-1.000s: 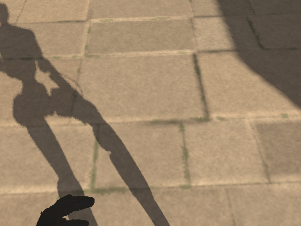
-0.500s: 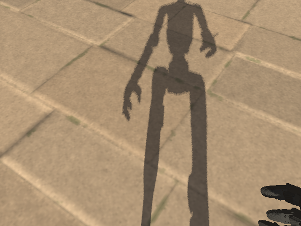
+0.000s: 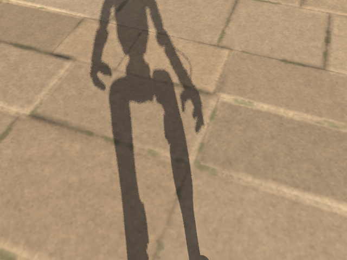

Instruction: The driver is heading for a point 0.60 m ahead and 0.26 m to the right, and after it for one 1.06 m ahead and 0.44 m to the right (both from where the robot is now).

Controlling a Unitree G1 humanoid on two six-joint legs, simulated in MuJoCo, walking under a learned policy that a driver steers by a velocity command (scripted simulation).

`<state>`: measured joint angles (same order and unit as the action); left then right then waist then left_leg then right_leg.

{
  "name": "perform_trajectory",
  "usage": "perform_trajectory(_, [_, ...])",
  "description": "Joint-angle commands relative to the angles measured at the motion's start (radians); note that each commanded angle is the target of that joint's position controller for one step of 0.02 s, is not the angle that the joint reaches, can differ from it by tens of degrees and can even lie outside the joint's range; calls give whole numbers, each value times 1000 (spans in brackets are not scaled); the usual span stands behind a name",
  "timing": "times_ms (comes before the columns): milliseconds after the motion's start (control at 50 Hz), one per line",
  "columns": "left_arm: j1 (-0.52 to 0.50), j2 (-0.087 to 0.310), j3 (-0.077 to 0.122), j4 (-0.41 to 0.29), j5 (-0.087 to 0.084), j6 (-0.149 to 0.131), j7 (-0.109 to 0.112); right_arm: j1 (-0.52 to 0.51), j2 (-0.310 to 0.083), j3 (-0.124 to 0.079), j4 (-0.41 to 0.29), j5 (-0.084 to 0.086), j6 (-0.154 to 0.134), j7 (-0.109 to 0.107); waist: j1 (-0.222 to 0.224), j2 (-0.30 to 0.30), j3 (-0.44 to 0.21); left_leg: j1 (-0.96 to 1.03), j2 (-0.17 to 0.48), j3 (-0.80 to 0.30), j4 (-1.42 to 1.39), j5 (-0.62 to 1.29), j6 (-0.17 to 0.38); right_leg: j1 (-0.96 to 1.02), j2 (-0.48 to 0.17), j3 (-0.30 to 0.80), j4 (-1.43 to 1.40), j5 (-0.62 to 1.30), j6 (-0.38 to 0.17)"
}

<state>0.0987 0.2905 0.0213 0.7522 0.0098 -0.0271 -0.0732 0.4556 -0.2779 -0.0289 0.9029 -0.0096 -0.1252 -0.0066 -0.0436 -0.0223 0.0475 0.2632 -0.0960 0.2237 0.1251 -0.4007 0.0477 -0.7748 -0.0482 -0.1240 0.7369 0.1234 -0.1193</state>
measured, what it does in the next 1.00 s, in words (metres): walks ahead, turning right: right foot, then left foot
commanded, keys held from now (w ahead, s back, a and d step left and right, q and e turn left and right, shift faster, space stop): w+e+shift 1.00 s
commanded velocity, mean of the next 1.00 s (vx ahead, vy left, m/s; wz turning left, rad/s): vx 1.00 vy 0.00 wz -0.93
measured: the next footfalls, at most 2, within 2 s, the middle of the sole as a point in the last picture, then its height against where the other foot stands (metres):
right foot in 0.08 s outside the picture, level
left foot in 0.48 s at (163, 194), level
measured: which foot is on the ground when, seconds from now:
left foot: down 0.00-0.08, up 0.10-0.46, down 0.48-0.94, up 0.96-1.00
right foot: up 0.00-0.06, down 0.08-0.48, up 0.50-0.92, down 0.94-1.00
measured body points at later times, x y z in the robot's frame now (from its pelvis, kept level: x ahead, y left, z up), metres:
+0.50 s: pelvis +0.49 -0.03 +0.00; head +0.53 -0.04 +0.44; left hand +0.61 +0.27 -0.12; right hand +0.65 -0.33 -0.05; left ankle +0.68 +0.05 -0.72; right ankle +0.25 -0.03 -0.69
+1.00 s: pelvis +0.85 -0.27 -0.02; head +0.88 -0.29 +0.43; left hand +1.18 -0.28 -0.11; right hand +0.63 -0.41 -0.15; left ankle +0.80 +0.01 -0.58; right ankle +0.90 -0.33 -0.72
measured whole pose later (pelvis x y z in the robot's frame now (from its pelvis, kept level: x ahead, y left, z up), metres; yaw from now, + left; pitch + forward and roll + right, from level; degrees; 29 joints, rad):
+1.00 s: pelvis +0.85 -0.27 -0.02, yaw -56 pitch +0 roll +0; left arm 0.11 0.32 0.04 0.66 0.02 0.00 -0.04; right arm 0.43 -0.24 -0.02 0.82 -0.04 -0.05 -0.01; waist -0.04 -0.03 0.05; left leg -0.10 0.07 0.10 1.31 -0.40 -0.04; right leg -0.51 0.15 -0.11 0.78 -0.27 -0.22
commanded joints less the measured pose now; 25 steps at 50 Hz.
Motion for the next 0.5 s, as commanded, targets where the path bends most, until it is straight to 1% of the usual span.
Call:
perform_trajectory(20, [131,77,14,-12,1,-2,-4,-94,-197,-37,-87,-9,4,-41,152,134,-53,-181,270,25,237,1546,-57,407,138,-91,-37,-51,-43])
perform_trajectory(40, [294,123,34,31,3,2,4,-137,-224,-46,-102,-19,25,-50,240,148,-129,-205,288,15,455,1623,-57,571,169,-78,-22,-127,-65])
perform_trajectory(60, [519,175,63,96,7,5,19,-206,-240,-53,-126,-32,44,-52,349,136,-206,-316,298,-11,768,1550,-47,789,157,-1,-43,-212,-112])
perform_trajectory(80, [600,213,91,122,-8,8,42,-245,-211,-52,-121,-32,53,-33,383,18,-189,-483,164,4,1220,860,-40,913,107,97,-139,-261,-169])
perform_trajectory(100, [501,279,105,120,-7,21,53,-232,-30,-2,-194,-51,27,-14,214,-249,-128,-926,6,-88,1595,-110,-66,1058,-27,386,-37,-35,-247])
perform_trajectory(120, [427,328,118,68,5,26,58,-174,-47,14,-285,-18,4,-7,160,-233,-331,-1144,16,-302,1670,-118,-67,1211,-180,847,-312,-405,-420])
perform_trajectory(140, [379,247,109,38,9,25,67,-237,-101,19,-285,-33,-18,-3,160,-24,-219,-1176,81,-345,1541,-15,-40,1085,-203,945,-495,-615,-363])
perform_trajectory(160, [335,183,93,48,10,21,70,-260,-120,15,-279,-33,-24,3,99,99,-82,-1127,129,-339,1407,58,-38,889,-179,872,-533,-615,-306])
perform_trajectory(180, [309,169,86,54,5,9,72,-279,-111,20,-283,-51,-12,2,54,134,-14,-1065,157,-333,1326,48,-54,732,-134,789,-531,-506,-277])
perform_trajectory(200, [283,165,81,43,3,-8,76,-263,-104,25,-281,-66,15,2,18,151,14,-997,182,-330,1263,41,-74,609,-88,706,-538,-446,-262])
perform_trajectory(220, [268,152,73,43,0,-22,75,-263,-93,31,-284,-71,42,5,-7,145,42,-942,206,-314,1181,31,-93,490,-47,640,-557,-417,-251])
perform_trajectory(240, [259,162,74,35,-4,-36,70,-295,-85,36,-305,-70,57,8,-10,125,56,-889,218,-287,1073,41,-107,399,-9,582,-577,-379,-245])
perform_trajectory(260, [254,176,79,30,-5,-47,69,-355,-78,42,-335,-66,63,13,3,106,71,-853,224,-259,964,104,-117,343,22,535,-599,-320,-240])
perform_trajectory(280, [256,179,83,26,-3,-52,68,-415,-67,48,-360,-55,62,20,22,81,78,-809,222,-242,850,197,-124,306,47,504,-606,-273,-225])
perform_trajectory(300, [260,178,87,24,-6,-54,65,-465,-50,56,-377,-42,60,25,47,58,75,-763,213,-233,737,305,-123,302,76,475,-600,-232,-197])
perform_trajectory(320, [275,184,93,24,-12,-55,61,-498,-38,60,-388,-29,59,28,75,34,60,-726,193,-220,638,404,-118,331,89,463,-590,-163,-171])
perform_trajectory(340, [293,191,98,26,-16,-54,56,-513,-38,60,-391,-20,57,28,99,17,35,-695,171,-214,573,476,-110,379,85,467,-575,-90,-151])
perform_trajectory(360, [311,198,103,28,-20,-53,53,-526,-46,57,-396,-15,55,27,119,-1,14,-679,153,-213,526,508,-102,439,72,480,-557,-28,-137])
perform_trajectory(380, [323,204,107,29,-18,-51,53,-538,-59,52,-402,-13,53,25,131,-16,2,-674,142,-220,481,506,-94,504,58,495,-528,20,-123])
perform_trajectory(400, [324,207,111,27,-16,-48,58,-535,-73,47,-404,-14,49,21,130,-25,-9,-656,131,-233,429,486,-87,562,48,509,-489,59,-107])
perform_trajectory(420, [316,216,114,22,-13,-46,63,-499,-96,37,-394,-16,46,15,113,-29,-37,-603,110,-242,388,444,-81,611,44,523,-424,143,-85])
perform_trajectory(440, [303,238,119,16,-6,-46,65,-411,-138,18,-367,-15,42,5,70,-27,-102,-504,83,-246,386,355,-70,654,44,525,-305,276,-62])
perform_trajectory(460, [264,270,124,9,-1,-48,62,-247,-179,-4,-328,-12,36,-7,-33,-10,-198,-327,79,-237,385,274,-58,636,66,502,-105,328,-39])
perform_trajectory(480, [207,236,114,-10,5,-60,59,-19,-232,-31,-279,-22,31,-27,-150,7,-302,-69,167,-298,437,150,-37,492,101,467,166,217,-20])
perform_trajectory(500, [205,64,68,-54,-4,-71,64,140,-304,-54,-253,-62,28,-43,-164,243,-414,169,450,-634,361,-247,-5,241,186,368,506,-482,-18])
